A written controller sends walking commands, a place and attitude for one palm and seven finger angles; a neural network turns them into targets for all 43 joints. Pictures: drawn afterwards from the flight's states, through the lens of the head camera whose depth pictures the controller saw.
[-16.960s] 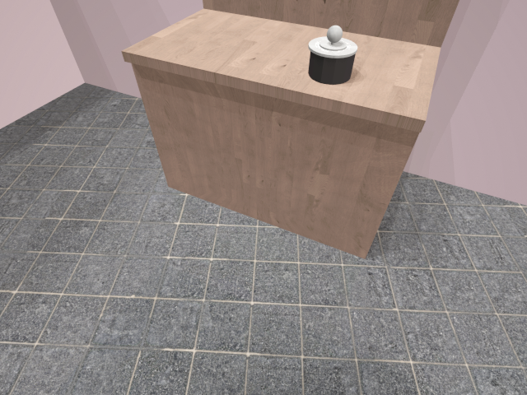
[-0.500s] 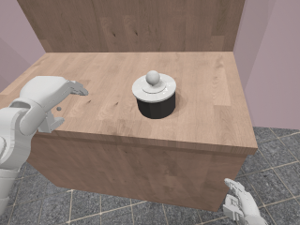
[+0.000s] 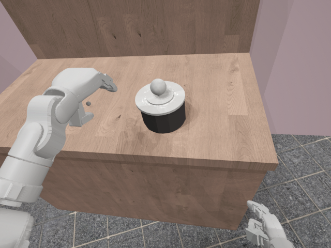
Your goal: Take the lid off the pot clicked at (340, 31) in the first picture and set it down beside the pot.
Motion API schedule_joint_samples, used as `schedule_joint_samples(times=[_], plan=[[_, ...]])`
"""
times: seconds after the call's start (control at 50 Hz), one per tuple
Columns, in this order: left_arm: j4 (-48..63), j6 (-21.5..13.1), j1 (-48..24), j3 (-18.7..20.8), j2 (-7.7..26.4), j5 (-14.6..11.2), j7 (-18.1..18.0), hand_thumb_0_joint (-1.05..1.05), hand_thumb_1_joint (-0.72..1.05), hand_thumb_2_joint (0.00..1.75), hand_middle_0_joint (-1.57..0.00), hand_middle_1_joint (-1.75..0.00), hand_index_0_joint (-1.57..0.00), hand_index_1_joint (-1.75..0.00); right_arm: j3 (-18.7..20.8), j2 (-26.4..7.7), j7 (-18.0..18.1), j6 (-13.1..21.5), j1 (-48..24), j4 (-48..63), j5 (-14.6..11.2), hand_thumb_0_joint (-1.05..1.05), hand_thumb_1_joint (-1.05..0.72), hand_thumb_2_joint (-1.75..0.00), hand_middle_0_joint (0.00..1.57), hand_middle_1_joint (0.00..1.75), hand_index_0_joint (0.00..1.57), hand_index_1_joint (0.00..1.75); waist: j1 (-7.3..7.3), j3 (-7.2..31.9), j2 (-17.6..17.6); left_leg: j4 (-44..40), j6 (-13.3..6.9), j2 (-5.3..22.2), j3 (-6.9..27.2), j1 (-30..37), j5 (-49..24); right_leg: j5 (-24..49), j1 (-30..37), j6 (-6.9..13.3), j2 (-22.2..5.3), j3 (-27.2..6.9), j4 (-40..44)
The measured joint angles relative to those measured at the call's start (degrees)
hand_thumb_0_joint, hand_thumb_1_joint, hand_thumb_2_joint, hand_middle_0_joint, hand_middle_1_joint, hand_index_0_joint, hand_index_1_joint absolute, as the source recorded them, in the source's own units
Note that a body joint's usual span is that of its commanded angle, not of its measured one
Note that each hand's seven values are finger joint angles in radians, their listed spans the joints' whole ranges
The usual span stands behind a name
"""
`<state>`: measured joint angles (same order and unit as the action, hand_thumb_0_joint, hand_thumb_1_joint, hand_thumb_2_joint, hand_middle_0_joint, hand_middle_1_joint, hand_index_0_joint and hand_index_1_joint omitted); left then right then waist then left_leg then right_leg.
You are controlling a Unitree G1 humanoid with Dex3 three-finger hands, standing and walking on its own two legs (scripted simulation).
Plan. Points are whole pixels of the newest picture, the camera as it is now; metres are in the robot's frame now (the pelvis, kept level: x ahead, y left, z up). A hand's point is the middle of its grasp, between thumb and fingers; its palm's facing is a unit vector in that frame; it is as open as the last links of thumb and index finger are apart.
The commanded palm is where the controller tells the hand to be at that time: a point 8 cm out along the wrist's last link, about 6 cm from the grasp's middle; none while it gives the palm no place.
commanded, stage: move the open hand above the knob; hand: left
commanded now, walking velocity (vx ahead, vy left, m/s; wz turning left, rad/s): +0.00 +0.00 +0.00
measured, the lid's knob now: (158, 87) +0.53 +0.06 +0.11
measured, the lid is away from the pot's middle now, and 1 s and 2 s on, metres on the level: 0.00 0.00 0.00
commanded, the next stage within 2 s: lower the open fingers around the knob in 1.80 s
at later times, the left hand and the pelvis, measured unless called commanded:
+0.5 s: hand (122, 85) +0.43 +0.13 +0.20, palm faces -0.12 +0.00 -0.99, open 10.3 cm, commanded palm +0.41 +0.13 +0.26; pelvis +0.02 -0.01 +0.00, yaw +0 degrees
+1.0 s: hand (148, 68) +0.49 +0.07 +0.20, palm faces -0.21 +0.00 -0.98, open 10.3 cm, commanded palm +0.48 +0.08 +0.26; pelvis +0.03 -0.01 +0.00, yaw -1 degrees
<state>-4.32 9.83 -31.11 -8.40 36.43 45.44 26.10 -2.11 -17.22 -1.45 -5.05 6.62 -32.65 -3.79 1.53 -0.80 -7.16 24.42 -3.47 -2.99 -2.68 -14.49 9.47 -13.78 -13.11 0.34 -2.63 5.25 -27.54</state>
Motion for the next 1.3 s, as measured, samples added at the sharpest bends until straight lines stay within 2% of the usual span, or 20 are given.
schedule_joint_samples(times=[0.1,0.4,0.68,0.88,1.08,1.16,1.2,1.3], plan=[[-1.44,1.64,-1.88,-0.70,-1.13,0.23,0.00,0.00,-0.36,1.56,-0.85,-0.08,-0.85,-0.08,0.14,-0.01,-0.46,-0.59,0.29,0.18,-0.10,0.01,-0.91,-0.90,0.19,0.30,0.20,0.30,-0.44,0.56,0.05,0.06,0.13,0.09,-0.10,-0.01,0.45,-0.43,-0.08,0.09,0.10,-0.14,-0.09],[-7.26,5.31,-10.03,-6.69,-5.48,1.55,-0.68,0.00,-0.36,1.56,-0.85,-0.08,-0.85,-0.08,0.10,0.47,-0.88,-1.75,0.15,-0.54,-0.48,0.01,-0.91,-0.90,0.19,0.30,0.20,0.30,-1.10,1.30,0.56,0.25,0.37,0.01,-0.09,-0.35,1.19,-1.53,-0.71,0.29,0.03,-0.23,-0.91],[-20.65,7.76,-20.45,-11.18,-10.36,2.86,-2.26,0.00,-0.36,1.56,-0.85,-0.08,-0.85,-0.08,-0.06,0.86,-0.25,-1.88,1.54,-2.46,-0.55,0.01,-0.91,-0.90,0.19,0.30,0.20,0.30,-2.66,2.17,1.12,0.32,0.56,0.05,-0.16,-1.18,1.67,-2.23,-1.81,0.48,0.07,-0.38,-1.44],[-30.64,8.37,-27.30,-11.25,-12.80,3.75,-2.17,0.00,-0.36,1.56,-0.85,-0.08,-0.85,-0.08,0.58,0.55,0.24,-1.04,4.20,-3.96,-0.09,0.01,-0.91,-0.90,0.19,0.30,0.20,0.30,-4.52,2.58,1.61,-0.37,0.61,0.21,-0.42,-1.57,1.84,-2.29,-2.36,0.54,0.30,-0.71,-0.80],[-37.20,8.35,-32.85,-12.39,-15.99,4.04,-2.87,0.00,-0.36,1.56,-0.85,-0.08,-0.85,-0.08,1.25,0.31,0.21,-0.51,5.88,-5.46,0.20,0.01,-0.91,-0.90,0.19,0.30,0.20,0.30,-5.27,3.04,1.94,-0.81,0.47,0.12,-0.51,-2.14,1.94,-2.28,-2.92,0.39,0.26,-0.86,-0.26],[-40.90,8.22,-35.01,-11.37,-17.45,4.39,-4.26,0.00,-0.36,1.56,-0.85,-0.08,-0.85,-0.08,1.05,0.63,0.28,-0.39,5.84,-6.01,0.47,0.01,-0.91,-0.90,0.19,0.30,0.20,0.30,-5.50,3.48,2.06,-1.05,0.40,0.11,-0.84,-2.52,1.90,-2.19,-3.52,0.30,0.26,-1.21,-0.20],[-41.72,8.18,-35.07,-10.27,-17.58,4.73,-4.66,0.00,-0.36,1.56,-0.85,-0.08,-0.85,-0.08,0.96,0.80,0.28,-0.51,5.86,-5.96,0.66,0.01,-0.91,-0.90,0.19,0.30,0.20,0.30,-5.64,3.76,1.97,-1.27,0.35,0.14,-1.12,-2.55,1.87,-2.10,-3.70,0.25,0.31,-1.52,-0.07],[-40.97,8.59,-34.17,-10.56,-17.42,5.01,-4.72,0.00,-0.36,1.56,-0.85,-0.08,-0.84,-0.08,1.16,1.19,-0.11,-0.83,6.26,-5.40,0.52,0.01,-0.91,-0.90,0.19,0.30,0.20,0.30,-5.51,4.22,1.72,-1.49,0.23,0.11,-1.35,-2.33,1.93,-2.06,-3.55,0.11,0.30,-1.77,0.17]])
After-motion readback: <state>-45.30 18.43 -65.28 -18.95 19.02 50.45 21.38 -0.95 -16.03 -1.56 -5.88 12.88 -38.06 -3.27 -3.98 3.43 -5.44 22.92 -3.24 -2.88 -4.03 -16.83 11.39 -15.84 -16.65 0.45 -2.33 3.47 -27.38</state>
